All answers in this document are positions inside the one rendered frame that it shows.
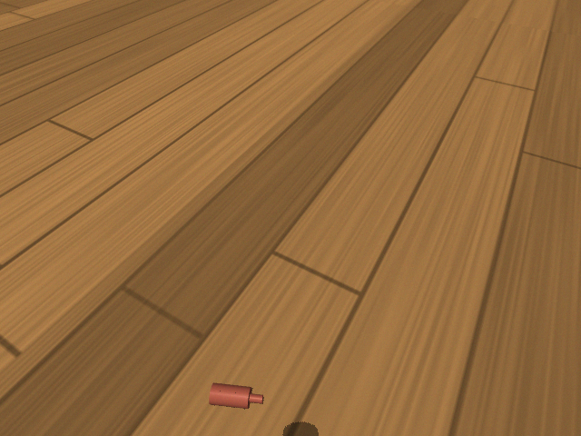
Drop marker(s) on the bottle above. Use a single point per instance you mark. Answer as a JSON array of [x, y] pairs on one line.
[[233, 396]]

